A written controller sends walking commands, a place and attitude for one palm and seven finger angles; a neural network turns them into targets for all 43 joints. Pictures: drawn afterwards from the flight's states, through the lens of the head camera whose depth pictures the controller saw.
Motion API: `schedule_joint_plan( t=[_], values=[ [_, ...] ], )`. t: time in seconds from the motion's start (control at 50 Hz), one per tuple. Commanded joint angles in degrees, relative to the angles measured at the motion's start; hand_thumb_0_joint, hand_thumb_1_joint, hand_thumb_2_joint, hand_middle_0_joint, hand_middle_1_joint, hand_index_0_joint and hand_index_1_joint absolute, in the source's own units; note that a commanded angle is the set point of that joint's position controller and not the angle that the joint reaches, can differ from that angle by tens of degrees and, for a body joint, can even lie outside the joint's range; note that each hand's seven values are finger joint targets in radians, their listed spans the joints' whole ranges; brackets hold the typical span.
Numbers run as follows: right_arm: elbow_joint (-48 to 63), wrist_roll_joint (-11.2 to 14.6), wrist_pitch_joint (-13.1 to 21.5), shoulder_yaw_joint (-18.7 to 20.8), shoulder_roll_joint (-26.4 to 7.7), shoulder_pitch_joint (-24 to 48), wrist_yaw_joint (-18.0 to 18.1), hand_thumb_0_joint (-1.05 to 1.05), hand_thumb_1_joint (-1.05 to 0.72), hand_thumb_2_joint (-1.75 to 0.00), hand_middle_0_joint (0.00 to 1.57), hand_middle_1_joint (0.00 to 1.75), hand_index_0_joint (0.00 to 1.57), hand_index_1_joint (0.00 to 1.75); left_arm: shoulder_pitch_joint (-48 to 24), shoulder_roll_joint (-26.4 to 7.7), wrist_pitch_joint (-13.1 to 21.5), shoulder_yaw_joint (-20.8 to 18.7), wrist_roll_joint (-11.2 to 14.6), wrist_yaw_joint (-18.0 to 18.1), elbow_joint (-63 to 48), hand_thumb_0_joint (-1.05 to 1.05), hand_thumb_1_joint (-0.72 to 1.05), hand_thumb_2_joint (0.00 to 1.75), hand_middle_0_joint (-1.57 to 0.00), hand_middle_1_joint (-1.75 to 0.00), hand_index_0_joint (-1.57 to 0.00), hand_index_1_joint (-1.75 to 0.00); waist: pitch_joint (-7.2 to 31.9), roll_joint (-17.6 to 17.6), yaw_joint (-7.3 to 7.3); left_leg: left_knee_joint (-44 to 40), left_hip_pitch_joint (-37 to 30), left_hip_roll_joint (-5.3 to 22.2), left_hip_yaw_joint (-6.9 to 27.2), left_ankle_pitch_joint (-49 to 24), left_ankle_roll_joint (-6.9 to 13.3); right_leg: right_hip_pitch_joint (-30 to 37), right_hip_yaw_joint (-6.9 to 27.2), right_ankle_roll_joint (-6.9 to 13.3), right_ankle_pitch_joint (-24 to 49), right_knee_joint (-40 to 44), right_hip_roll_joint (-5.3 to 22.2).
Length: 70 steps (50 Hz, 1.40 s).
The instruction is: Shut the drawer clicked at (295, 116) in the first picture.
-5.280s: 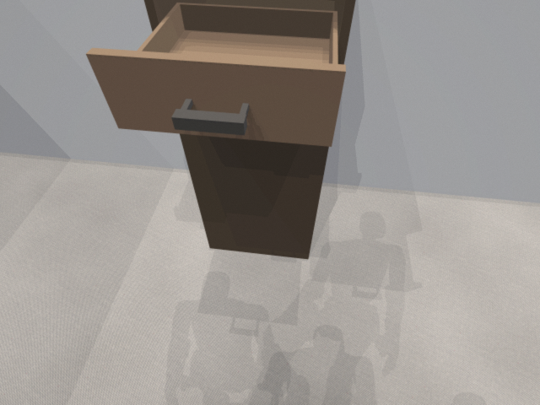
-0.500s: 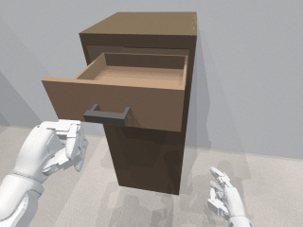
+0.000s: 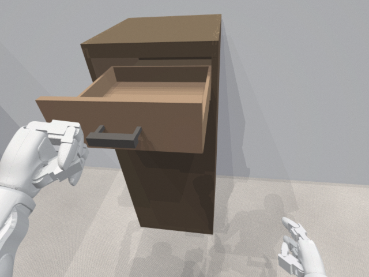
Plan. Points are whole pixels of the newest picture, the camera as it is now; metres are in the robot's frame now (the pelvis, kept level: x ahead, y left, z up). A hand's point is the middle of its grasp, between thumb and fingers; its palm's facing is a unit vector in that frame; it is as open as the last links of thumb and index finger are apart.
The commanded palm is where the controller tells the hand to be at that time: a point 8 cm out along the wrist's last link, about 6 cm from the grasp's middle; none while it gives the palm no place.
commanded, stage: raise the hand and make a fist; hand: left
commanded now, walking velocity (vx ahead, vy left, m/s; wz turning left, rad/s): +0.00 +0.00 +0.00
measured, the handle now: (115, 134) +0.35 +0.21 +0.18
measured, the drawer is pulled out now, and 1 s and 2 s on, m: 0.28 0.28 0.28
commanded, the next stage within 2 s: bring the fist close to the handle in 0.06 s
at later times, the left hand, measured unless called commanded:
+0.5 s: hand (90, 164) +0.20 +0.17 +0.24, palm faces +0.00 -0.98 -0.18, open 3.3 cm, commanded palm +0.16 +0.21 +0.25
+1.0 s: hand (114, 167) +0.24 +0.16 +0.19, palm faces +0.02 -0.99 -0.10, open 3.3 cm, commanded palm +0.21 +0.22 +0.20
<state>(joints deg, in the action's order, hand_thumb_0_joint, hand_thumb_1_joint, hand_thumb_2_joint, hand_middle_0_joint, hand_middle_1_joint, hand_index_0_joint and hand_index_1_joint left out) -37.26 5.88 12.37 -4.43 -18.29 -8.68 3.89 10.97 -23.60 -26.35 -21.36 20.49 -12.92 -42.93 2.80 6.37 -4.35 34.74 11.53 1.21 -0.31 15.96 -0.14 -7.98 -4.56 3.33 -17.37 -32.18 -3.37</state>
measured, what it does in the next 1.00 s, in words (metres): stands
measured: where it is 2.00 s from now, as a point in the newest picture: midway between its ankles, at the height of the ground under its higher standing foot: outside the picture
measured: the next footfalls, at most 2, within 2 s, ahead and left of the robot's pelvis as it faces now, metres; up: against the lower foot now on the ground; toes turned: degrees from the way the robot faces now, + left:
none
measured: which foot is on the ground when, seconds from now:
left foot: down 0.00-1.00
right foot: down 0.00-1.00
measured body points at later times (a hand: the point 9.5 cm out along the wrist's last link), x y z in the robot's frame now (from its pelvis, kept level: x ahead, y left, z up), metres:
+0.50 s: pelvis +0.02 +0.02 +0.00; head -0.03 -0.02 +0.45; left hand +0.20 +0.23 +0.25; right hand +0.26 -0.16 -0.04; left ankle +0.04 +0.12 -0.73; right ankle +0.01 -0.07 -0.73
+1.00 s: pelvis +0.03 +0.00 +0.00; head -0.02 -0.03 +0.45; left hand +0.23 +0.22 +0.20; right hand +0.23 -0.21 -0.07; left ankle +0.04 +0.12 -0.73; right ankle +0.01 -0.07 -0.73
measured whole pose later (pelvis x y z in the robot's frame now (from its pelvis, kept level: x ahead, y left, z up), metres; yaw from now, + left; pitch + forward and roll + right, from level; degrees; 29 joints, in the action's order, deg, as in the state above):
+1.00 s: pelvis +0.03 +0.00 +0.00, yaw +1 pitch -4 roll +0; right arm -35.6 4.4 9.6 -4.8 -15.3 -10.9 3.3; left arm 13.8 -15.5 -22.4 -11.3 17.7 -7.5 -32.2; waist 3.0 4.2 -2.3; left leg 32.5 12.2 -0.6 0.1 16.4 0.3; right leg -9.5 -4.9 3.4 -19.4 -32.4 -1.7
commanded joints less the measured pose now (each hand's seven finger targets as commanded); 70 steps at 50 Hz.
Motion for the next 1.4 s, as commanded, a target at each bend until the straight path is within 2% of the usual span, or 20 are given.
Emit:
schedule_joint_plan(
  t=[0.0, 0.2, 0.32, 0.4, 0.48, 0.5, 0.56, 0.6, 0.66, 0.7, 0.78, 0.84, 0.94, 1.0, 1.02, 1.14, 1.2, 1.26, 1.32, 1.38],
  values=[
    [12.18, -0.31, 6.14, 1.47, -4.01, 15.79, 0.4, 0.0, -0.9, -0.9, 0.2, 0.3, 0.2, 0.3, -11.64, -10.15, 4.87, -6.01, 0.26, 1.28, -9.86, 0.0, 0.9, 0.9, -1.4, -1.6, -1.4, -1.6, -0.92, -5.41, -2.05, -2.34, -3.18, 0.33, 2.48, -3.21, 0.98, -9.56, 10.84, -4.43, -7.64, 13.8, 7.86],
    [13.22, -0.14, 5.87, 1.1, -3.4, 12.68, -1.19, 0.0, -0.9, -0.9, 0.2, 0.3, 0.2, 0.3, -4.17, -5.73, 5.39, -2.58, -0.18, -0.67, -12.65, 0.0, 0.9, 0.9, -1.4, -1.6, -1.4, -1.6, 3.17, -4.09, -1.94, -6.48, -6.1, -0.03, 2.66, -10.4, 1.95, -6.75, 3.02, -3.49, 11.96, 5.73, 3.92],
    [12.82, -0.42, 5.38, 0.88, -2.76, 12.25, -1.09, 0.0, -0.9, -0.9, 0.2, 0.3, 0.2, 0.3, -8.34, -2.6, 4.15, 1.18, -0.3, 0.17, -13.14, 0.0, 0.9, 0.9, -1.4, -1.6, -1.4, -1.6, 3.21, -4.89, -0.7, -7.39, -6.03, -0.41, 3.2, -8.74, 2.18, -8.17, 1.33, -3.46, 9.18, 5.84, 3.4],
    [12.33, -0.41, 4.37, 0.85, -2.82, 12.9, -0.8, 0.0, -0.9, -0.9, 0.2, 0.3, 0.2, 0.3, -7.99, -3.76, 2.19, 0.15, -0.3, 1.47, -11.04, 0.0, 0.9, 0.9, -1.4, -1.6, -1.4, -1.6, 3.36, -5.61, -1.06, -7.27, -5.27, -0.39, 3.54, -7.9, 2.11, -7.64, 1.62, -3.33, 7.83, 6.14, 3.35],
    [12.3, -0.58, 3.56, 0.65, -2.23, 13.09, -0.72, 0.0, -0.9, -0.9, 0.2, 0.3, 0.2, 0.3, -11.29, 0.11, 0.1, 3.92, -0.23, 1.99, -9.18, 0.0, 0.9, 0.9, -1.4, -1.6, -1.4, -1.6, 3.78, -3.97, -0.19, -7.53, -5.68, -0.93, 3.89, -7.31, 2.38, -7.95, 1.29, -3.38, 7.34, 6.22, 3.82],
    [12.29, -0.41, 3.4, 0.88, -2.8, 13.65, -0.65, 0.0, -0.9, -0.9, 0.2, 0.3, 0.2, 0.3, -9.76, -1.79, -0.32, 2.33, 0.03, 2.17, -9.52, 0.0, 0.9, 0.9, -1.4, -1.6, -1.4, -1.6, 4.53, -5.1, -0.56, -6.86, -5.5, -0.64, 3.9, -7.69, 2.3, -7.18, 1.98, -3.34, 7.73, 6.4, 3.86],
    [12.97, -0.63, 2.51, 0.68, -2.17, 13.14, -0.97, 0.0, -0.9, -0.9, 0.2, 0.3, 0.2, 0.3, -8.25, 0.72, -1.11, 4.41, -0.25, 2.15, -9.6, 0.0, 0.9, 0.9, -1.4, -1.6, -1.4, -1.6, 5.3, -4.74, -0.43, -6.9, -5.48, -0.96, 3.61, -9.59, 2.38, -6.67, 1.15, -3.26, 10.08, 5.4, 4.01],
    [12.89, -0.65, 2.09, 1.02, -2.68, 13.05, -1.0, 0.0, -0.9, -0.9, 0.2, 0.3, 0.2, 0.3, -7.32, -2.1, -0.28, 2.19, -0.56, 2.97, -9.77, 0.0, 0.9, 0.9, -1.4, -1.6, -1.4, -1.6, 5.14, -5.28, -0.6, -6.44, -5.05, -0.7, 3.64, -9.6, 2.32, -6.64, 1.65, -3.12, 9.9, 5.74, 3.91],
    [13.14, -1.09, 1.44, 1.0, -2.32, 11.92, -1.19, 0.0, -0.9, -0.9, 0.2, 0.3, 0.2, 0.3, -7.11, 0.94, 1.22, 4.29, -0.88, 3.79, -8.36, 0.0, 0.9, 0.9, -1.4, -1.6, -1.4, -1.6, 4.49, -5.39, 0.17, -6.58, -4.49, -0.91, 3.35, -9.16, 2.35, -7.05, 1.13, -3.26, 9.43, 5.58, 4.0],
    [12.92, -1.09, 1.29, 1.43, -2.82, 11.91, -1.11, 0.0, -0.9, -0.9, 0.2, 0.3, 0.2, 0.3, -5.84, -1.08, 2.43, 2.74, -1.12, 4.36, -7.46, 0.0, 0.9, 0.9, -1.4, -1.6, -1.4, -1.6, 3.77, -6.01, 0.02, -6.3, -4.03, -0.59, 3.27, -8.35, 2.38, -7.43, 1.71, -3.25, 8.31, 6.38, 4.01],
    [13.37, -1.18, 0.87, 1.45, -2.37, 10.59, -0.93, 0.0, -0.9, -0.9, 0.2, 0.3, 0.2, 0.3, -8.56, 2.68, 4.62, 7.66, -2.18, 4.83, -5.86, 0.0, 0.9, 0.9, -1.4, -1.6, -1.4, -1.6, 1.48, -4.13, 1.42, -6.67, -3.66, -0.9, 2.96, -5.42, 2.38, -9.08, 1.74, -3.38, 4.75, 7.08, 4.14],
    [13.12, -1.48, 0.96, 1.85, -2.57, 9.83, -0.3, 0.0, -0.9, -0.9, 0.2, 0.3, 0.2, 0.3, -8.24, 0.82, 6.05, 5.97, -2.81, 5.63, -2.82, 0.0, 0.9, 0.9, -1.4, -1.6, -1.4, -1.6, 1.59, -7.53, 1.32, -6.49, -2.9, -0.95, 2.69, -3.8, 2.52, -8.66, 2.9, -3.64, 1.54, 8.52, 4.28],
    [12.64, -1.65, 0.77, 1.99, -2.46, 8.92, 0.09, 0.0, -0.9, -0.9, 0.2, 0.3, 0.2, 0.3, -8.13, -0.48, 8.77, 3.93, -2.82, 6.03, 1.97, 0.0, 0.9, 0.9, -1.4, -1.6, -1.4, -1.6, 1.69, -7.05, 1.46, -5.86, -2.02, -1.04, 1.87, -4.38, 2.3, -7.4, 4.61, -3.86, 1.33, 9.79, 4.81],
    [12.4, -1.72, 1.38, 2.45, -2.87, 8.24, 0.16, 0.0, -0.9, -0.9, 0.2, 0.3, 0.2, 0.3, -6.37, -2.02, 11.29, 2.09, -2.58, 5.52, 2.62, 0.0, 0.9, 0.9, -1.4, -1.6, -1.4, -1.6, 3.95, -6.54, 1.33, -4.64, -2.38, -0.88, 1.4, -7.21, 2.27, -5.57, 5.72, -4.26, 5.91, 9.47, 5.3],
    [12.73, -1.73, 1.48, 2.28, -2.44, 7.71, 0.06, 0.0, -0.9, -0.9, 0.2, 0.3, 0.2, 0.3, -5.73, 0.26, 11.88, 3.93, -2.41, 4.99, 2.6, 0.0, 0.9, 0.9, -1.4, -1.6, -1.4, -1.6, 4.25, -5.23, 1.62, -4.8, -2.66, -1.05, 1.16, -7.63, 2.23, -5.62, 5.38, -4.31, 7.37, 9.05, 5.34],
    [12.35, -1.89, 3.16, 3.03, -2.59, 5.15, -0.11, 0.0, -0.9, -0.9, 0.2, 0.3, 0.2, 0.3, -2.2, -0.04, 16.42, 2.86, -2.2, 3.71, 5.67, 0.0, 0.9, 0.9, -1.4, -1.6, -1.4, -1.6, 4.44, -7.82, 1.94, -4.03, -1.33, -1.1, 1.17, -9.47, 2.17, -5.25, 5.38, -5.28, 14.5, 7.55, 5.4],
    [12.72, -2.0, 3.89, 3.09, -2.43, 4.93, -0.21, 0.0, -0.9, -0.9, 0.2, 0.3, 0.2, 0.3, -1.37, -2.2, 18.9, 1.1, -2.53, 3.87, 1.99, 0.0, 0.9, 0.9, -1.4, -1.6, -1.4, -1.6, 5.94, -5.78, 1.4, -3.63, -1.78, -1.08, 1.09, -11.03, 2.25, -4.27, 5.35, -5.2, 16.99, 6.74, 5.55],
    [12.76, -1.75, 4.86, 3.07, -1.97, 4.6, -0.26, 0.0, -0.9, -0.9, 0.2, 0.3, 0.2, 0.3, -2.52, 1.01, 20.43, 4.44, -2.36, 3.3, 1.03, 0.0, 0.9, 0.9, -1.4, -1.6, -1.4, -1.6, 5.97, -3.35, 2.26, -3.82, -3.63, -1.2, 0.89, -12.01, 2.35, -5.82, 3.62, -4.5, 17.99, 5.77, 4.87],
    [12.15, -1.89, 5.31, 3.24, -2.17, 3.93, -0.29, 0.0, -0.9, -0.9, 0.2, 0.3, 0.2, 0.3, 2.07, 1.41, 20.46, 4.02, -1.95, 2.75, 3.81, 0.0, 0.9, 0.9, -1.4, -1.6, -1.4, -1.6, 4.87, -7.21, 2.0, -3.71, -2.47, -1.07, 1.24, -12.3, 2.47, -5.85, 3.63, -4.96, 20.13, 5.87, 4.87],
    [12.58, -1.73, 5.44, 3.2, -1.93, 4.67, -0.32, 0.0, -0.9, -0.9, 0.2, 0.3, 0.2, 0.3, 0.25, 2.5, 19.87, 5.98, -2.12, 2.33, 2.87, 0.0, 0.9, 0.9, -1.4, -1.6, -1.4, -1.6, 4.42, -5.9, 2.12, -4.22, -2.73, -1.21, 1.45, -11.18, 2.46, -6.89, 2.87, -4.37, 16.99, 5.64, 4.48]
  ],
)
